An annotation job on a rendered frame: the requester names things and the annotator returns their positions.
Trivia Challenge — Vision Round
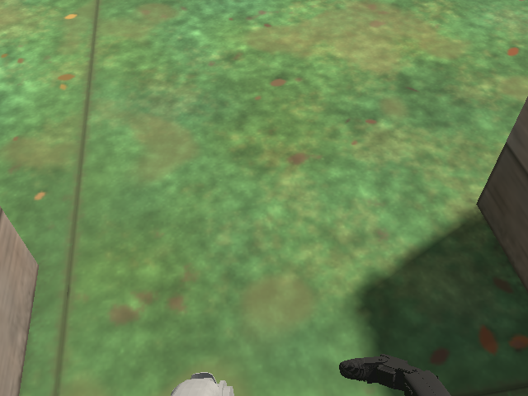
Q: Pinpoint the left robot shin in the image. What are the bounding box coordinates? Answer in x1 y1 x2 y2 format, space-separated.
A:
171 372 217 395

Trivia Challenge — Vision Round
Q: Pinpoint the left robot thigh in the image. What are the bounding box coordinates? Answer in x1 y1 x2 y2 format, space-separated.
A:
171 378 234 396

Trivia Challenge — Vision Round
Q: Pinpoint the right robot hand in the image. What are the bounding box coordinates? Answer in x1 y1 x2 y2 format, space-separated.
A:
339 354 451 396

